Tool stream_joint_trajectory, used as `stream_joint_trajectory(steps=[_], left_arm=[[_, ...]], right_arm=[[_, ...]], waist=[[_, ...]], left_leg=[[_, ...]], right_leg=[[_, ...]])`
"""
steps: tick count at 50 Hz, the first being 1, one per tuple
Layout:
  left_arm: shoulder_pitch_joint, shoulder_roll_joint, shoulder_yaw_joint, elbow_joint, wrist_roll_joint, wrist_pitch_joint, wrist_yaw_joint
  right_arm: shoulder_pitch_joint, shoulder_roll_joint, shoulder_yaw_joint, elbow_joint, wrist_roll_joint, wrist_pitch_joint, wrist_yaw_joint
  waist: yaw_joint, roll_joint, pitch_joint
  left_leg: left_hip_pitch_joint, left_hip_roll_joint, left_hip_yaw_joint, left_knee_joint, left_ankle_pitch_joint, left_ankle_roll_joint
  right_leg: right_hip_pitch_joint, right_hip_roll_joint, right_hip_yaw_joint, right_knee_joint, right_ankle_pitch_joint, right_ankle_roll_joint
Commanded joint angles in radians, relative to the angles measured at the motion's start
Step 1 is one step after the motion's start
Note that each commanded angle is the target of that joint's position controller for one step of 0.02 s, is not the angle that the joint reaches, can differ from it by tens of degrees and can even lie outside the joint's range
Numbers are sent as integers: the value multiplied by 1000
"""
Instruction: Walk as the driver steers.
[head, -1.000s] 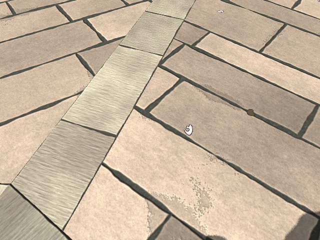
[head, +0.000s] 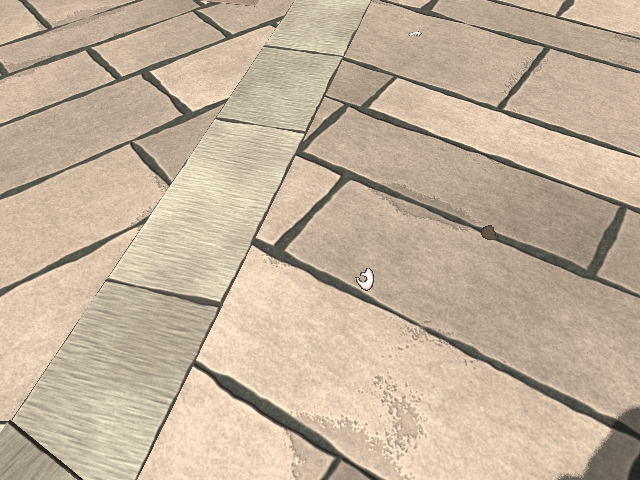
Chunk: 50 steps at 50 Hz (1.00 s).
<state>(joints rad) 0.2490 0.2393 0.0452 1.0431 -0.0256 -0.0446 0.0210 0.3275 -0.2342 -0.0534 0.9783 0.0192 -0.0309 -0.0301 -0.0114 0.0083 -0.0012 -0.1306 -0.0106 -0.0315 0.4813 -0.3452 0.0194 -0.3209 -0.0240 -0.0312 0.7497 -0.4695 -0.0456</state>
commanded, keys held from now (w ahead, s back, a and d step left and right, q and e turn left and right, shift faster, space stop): no key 0.94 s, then w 0.06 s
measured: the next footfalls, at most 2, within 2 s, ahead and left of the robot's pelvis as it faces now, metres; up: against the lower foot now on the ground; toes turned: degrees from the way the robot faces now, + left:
left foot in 0.36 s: +0.10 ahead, +0.11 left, +0.00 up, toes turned -1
left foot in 1.28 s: +0.19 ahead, +0.14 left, +0.00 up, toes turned +4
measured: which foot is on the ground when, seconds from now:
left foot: down 0.00-0.06, up 0.08-0.34, down 0.36-1.00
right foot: down 0.00-1.00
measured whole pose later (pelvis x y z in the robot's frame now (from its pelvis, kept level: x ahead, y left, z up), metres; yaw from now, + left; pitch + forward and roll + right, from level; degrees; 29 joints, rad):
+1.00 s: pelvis +0.06 -0.02 +0.00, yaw +0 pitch -2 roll +0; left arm 0.26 0.20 0.02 1.09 0.00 0.00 0.03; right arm 0.17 -0.21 -0.05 1.14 0.01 0.01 -0.05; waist 0.00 0.00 0.04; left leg -0.20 0.02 -0.02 0.48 -0.26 -0.02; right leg -0.13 0.03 -0.05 0.46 -0.30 -0.04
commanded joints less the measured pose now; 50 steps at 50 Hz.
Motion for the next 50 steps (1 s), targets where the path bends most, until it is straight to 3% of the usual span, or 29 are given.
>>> stream_joint_trajectory(steps=[1, 2, 3, 4, 5, 6, 8, 10, 12, 14, 16, 18, 19, 20, 21, 22, 27, 47, 48, 50], left_arm=[[32, 65, 18, -17, 11, -41, -15], [90, 74, 27, 13, 23, -31, -15], [143, 123, 38, 16, 29, -22, -11], [179, 200, 43, 12, 30, -15, -10], [172, 138, 17, 17, 44, -22, -14], [102, 124, 10, -3, 37, -31, -14], [10, 135, 9, -39, 32, -36, -14], [-12, 82, -10, -38, 37, -29, -8], [14, 94, -10, -23, 39, -16, 0], [13, 126, -3, -22, 34, -3, 6], [-23, 132, -1, -26, 20, 7, 6], [1, 121, 1, -10, 10, 8, -4], [12, 109, 0, -8, 24, 5, -10], [45, 91, 1, -8, 32, 7, -15], [37, 78, -2, -3, 35, 10, -12], [17, 76, -2, -5, 28, 13, -8], [18, 83, 0, -5, 29, 32, 2], [44, 63, -9, 21, 30, 36, 9], [64, 59, -10, 32, 30, 37, 11], [77, 112, 9, 29, 14, 41, 18]], right_arm=[[-117, -158, -30, -57, 12, -6, -3], [-96, -144, -25, -48, 10, 2, -4], [-71, -92, -9, -45, -9, 3, -7], [-35, -37, 7, -55, -29, 4, -20], [-29, -51, 0, -49, -12, 10, -25], [-27, -87, -9, -41, 2, 14, -26], [-46, -92, -14, -15, -3, 17, -25], [-59, -71, -13, -1, -5, 18, -23], [-80, -42, -3, 5, -1, 18, -19], [-104, -55, -3, 8, 5, 27, -22], [-100, -57, -2, 21, 4, 38, -23], [-95, -84, -5, 34, -19, 46, -23], [-98, -106, -7, 31, -26, 52, -26], [-132, -153, -18, 35, -12, 53, -25], [-149, -129, -18, 37, -5, 49, -22], [-147, -101, -14, 46, -10, 43, -20], [-150, -94, -14, 77, -11, 20, -17], [-145, -80, -7, 139, -15, 33, -23], [-127, -68, -4, 149, -16, 35, -24], [-137, -68, -7, 144, -7, 34, -25]], waist=[[70, 95, 73], [79, 70, 32], [78, -68, -17], [64, -287, -61], [55, -268, -62], [31, -183, 0], [9, -102, 12], [-8, -101, -1], [1, -124, -30], [9, -111, -48], [-9, -98, -40], [-14, -62, -17], [1, -30, -9], [49, 59, 24], [32, 57, 35], [21, 38, 41], [24, 21, -16], [13, -6, 43], [12, -14, 22], [28, -75, 70]], left_leg=[[-109, 178, -173, -143, 182, 128], [-151, 132, -117, -66, 254, 92], [-209, 48, -26, 105, 213, 24], [-315, -46, 44, 287, -132, -54], [-303, -12, -37, 438, -322, -72], [-341, 20, -58, 543, -304, -77], [-363, 61, -57, 541, -195, -72], [-276, 78, -40, 406, -110, -76], [-210, 63, -6, 271, -71, -78], [-155, 49, 15, 169, -24, -78], [-83, 49, 24, 44, 100, -67], [25, 69, -6, -78, 341, -38], [65, 102, -35, -75, 423, -22], [46, 93, -25, -24, 425, 2], [20, 80, -21, -22, 377, 7], [8, 78, -26, -33, 385, -1], [10, 71, -19, -33, 464, -7], [-22, 53, -7, -72, 311, -13], [-17, 37, 11, -65, 217, -13], [-122, -24, 81, 45, -83, -5]], right_leg=[[81, 23, -43, -249, 231, -7], [209, 48, -42, -288, 349, 16], [313, -67, 110, -341, 496, 5], [359, -274, 392, -427, 670, -123], [295, -352, 521, -461, 663, -223], [261, -335, 458, -443, 664, -227], [243, -270, 321, -427, 744, -171], [213, -202, 194, -413, 910, -129], [238, -163, 135, -381, 1010, -117], [243, -167, 142, -378, 1005, -132], [204, -165, 143, -378, 927, -132], [136, -124, 136, -403, 665, -79], [97, -92, 126, -420, 464, -53], [75, -26, 84, -443, 366, -28], [93, -5, 61, -429, 362, -11], [104, 1, 48, -408, 398, -3], [181, -9, 41, -365, 558, -7], [131, -12, 43, -396, 366, 3], [139, -6, 42, -409, 255, -2], [114, -46, 124, -466, -143, -59]])
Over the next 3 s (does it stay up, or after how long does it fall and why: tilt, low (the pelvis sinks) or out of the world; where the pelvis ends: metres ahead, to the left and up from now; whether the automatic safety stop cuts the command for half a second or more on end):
stays up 0.93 -0.24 0.01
